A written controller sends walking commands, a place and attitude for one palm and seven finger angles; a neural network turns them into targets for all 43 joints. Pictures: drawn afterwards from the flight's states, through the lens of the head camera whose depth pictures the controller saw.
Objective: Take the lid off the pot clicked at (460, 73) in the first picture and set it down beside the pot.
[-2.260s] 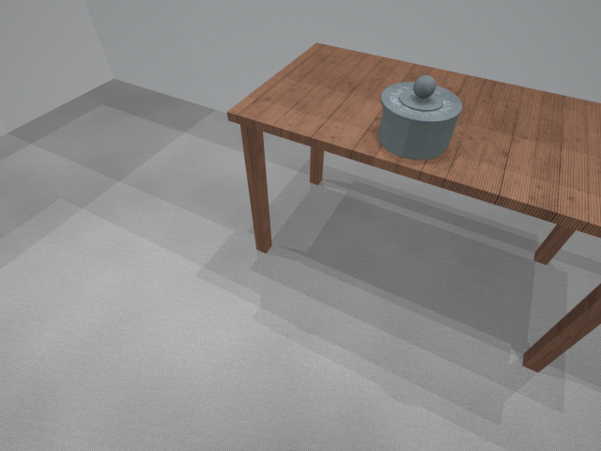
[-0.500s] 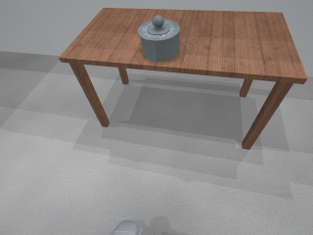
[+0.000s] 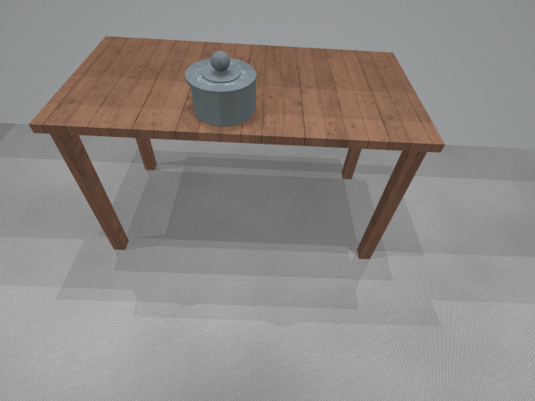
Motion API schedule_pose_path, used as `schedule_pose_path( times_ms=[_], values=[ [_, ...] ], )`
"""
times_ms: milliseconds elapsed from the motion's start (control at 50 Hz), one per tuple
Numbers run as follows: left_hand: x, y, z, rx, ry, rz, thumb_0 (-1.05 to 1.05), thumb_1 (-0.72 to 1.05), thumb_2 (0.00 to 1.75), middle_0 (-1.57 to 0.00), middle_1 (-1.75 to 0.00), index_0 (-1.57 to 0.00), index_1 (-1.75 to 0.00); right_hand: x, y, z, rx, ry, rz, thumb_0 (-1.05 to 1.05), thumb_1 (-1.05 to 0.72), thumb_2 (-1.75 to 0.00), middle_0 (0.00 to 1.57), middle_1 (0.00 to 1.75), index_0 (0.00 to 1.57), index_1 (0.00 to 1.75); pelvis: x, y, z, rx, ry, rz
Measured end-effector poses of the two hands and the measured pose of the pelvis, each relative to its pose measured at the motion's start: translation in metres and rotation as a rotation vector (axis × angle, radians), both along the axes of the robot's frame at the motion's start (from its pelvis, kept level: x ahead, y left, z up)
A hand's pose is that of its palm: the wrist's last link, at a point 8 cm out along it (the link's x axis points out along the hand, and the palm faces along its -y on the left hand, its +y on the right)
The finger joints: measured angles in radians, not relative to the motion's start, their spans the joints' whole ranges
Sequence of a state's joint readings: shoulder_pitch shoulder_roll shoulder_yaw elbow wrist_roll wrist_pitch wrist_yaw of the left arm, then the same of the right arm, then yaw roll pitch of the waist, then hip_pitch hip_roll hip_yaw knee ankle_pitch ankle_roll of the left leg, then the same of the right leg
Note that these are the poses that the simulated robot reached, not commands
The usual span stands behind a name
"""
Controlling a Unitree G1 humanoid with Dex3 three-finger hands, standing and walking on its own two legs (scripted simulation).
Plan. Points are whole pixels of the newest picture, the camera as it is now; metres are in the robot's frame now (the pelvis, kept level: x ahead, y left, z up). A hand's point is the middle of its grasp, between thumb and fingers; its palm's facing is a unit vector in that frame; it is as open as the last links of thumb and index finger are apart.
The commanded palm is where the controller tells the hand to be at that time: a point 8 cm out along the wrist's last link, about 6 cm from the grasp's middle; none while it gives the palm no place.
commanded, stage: take the last steps up to it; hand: left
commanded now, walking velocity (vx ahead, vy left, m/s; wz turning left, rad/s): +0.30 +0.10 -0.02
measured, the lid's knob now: (220, 61) +0.93 +0.20 +0.06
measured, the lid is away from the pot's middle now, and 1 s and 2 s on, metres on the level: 0.00 0.00 0.00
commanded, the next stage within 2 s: come to a stop and stand still in 1.22 s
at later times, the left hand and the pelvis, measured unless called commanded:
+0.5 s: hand (178, 378) +0.19 +0.17 -0.16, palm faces -0.03 -0.98 -0.19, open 7.4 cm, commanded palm none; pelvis +0.09 +0.00 -0.01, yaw -1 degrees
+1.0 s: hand (127, 340) +0.25 +0.29 -0.18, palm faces +0.08 -0.98 -0.18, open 7.4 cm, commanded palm none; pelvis +0.27 +0.10 +0.00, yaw +0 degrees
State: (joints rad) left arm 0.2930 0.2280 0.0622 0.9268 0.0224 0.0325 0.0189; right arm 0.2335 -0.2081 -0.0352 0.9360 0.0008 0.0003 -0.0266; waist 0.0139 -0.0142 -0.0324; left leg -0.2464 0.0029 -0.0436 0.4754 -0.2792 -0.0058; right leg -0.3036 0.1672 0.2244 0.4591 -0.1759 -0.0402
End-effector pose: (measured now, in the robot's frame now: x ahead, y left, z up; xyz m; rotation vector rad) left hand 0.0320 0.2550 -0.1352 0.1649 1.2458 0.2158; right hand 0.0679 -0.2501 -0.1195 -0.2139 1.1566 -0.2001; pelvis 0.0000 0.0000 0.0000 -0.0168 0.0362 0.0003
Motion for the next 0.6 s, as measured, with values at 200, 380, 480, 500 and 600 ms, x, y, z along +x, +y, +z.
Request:
schedule_pose_path(
  times_ms=[200, 380, 480, 500, 600],
  values=[
    [0.042, 0.023, 0.006, -0.024, -0.009, -0.109, 0.01, 0.91, 0.90, -0.20, -0.29, -0.19, -0.30, -0.073, 0.041, 0.001, 0.045, 0.149, -0.106, 0.01, -0.91, -0.89, 0.20, 0.30, 0.20, 0.30, 0.021, 0.023, 0.009, 0.007, -0.018, -0.063],
    [0.117, -0.015, 0.006, -0.042, -0.026, -0.201, 0.01, 0.91, 0.90, -0.20, -0.29, -0.19, -0.30, -0.125, 0.058, -0.015, 0.135, 0.368, -0.220, 0.01, -0.91, -0.89, 0.20, 0.30, 0.20, 0.30, 0.059, 0.013, 0.001, 0.030, -0.020, -0.085],
    [0.150, -0.037, 0.003, -0.051, -0.124, -0.158, 0.01, 0.91, 0.90, -0.20, -0.29, -0.20, -0.30, -0.113, 0.052, -0.027, 0.172, 0.465, -0.195, 0.01, -0.91, -0.89, 0.20, 0.30, 0.20, 0.30, 0.086, 0.002, -0.009, 0.015, -0.041, -0.034],
    [0.149, -0.038, 0.004, -0.053, -0.126, -0.135, 0.01, 0.91, 0.90, -0.20, -0.29, -0.20, -0.30, -0.102, 0.049, -0.026, 0.169, 0.461, -0.181, 0.01, -0.91, -0.89, 0.20, 0.30, 0.20, 0.30, 0.092, 0.001, -0.006, 0.014, -0.044, -0.025],
    [0.137, -0.016, 0.011, -0.009, -0.074, -0.029, -0.01, 0.95, 0.90, -0.21, -0.29, -0.20, -0.30, -0.012, 0.032, -0.022, 0.132, 0.328, -0.118, 0.01, -0.91, -0.89, 0.20, 0.30, 0.20, 0.30, 0.124, 0.005, 0.004, 0.017, -0.046, -0.003]
  ],
)
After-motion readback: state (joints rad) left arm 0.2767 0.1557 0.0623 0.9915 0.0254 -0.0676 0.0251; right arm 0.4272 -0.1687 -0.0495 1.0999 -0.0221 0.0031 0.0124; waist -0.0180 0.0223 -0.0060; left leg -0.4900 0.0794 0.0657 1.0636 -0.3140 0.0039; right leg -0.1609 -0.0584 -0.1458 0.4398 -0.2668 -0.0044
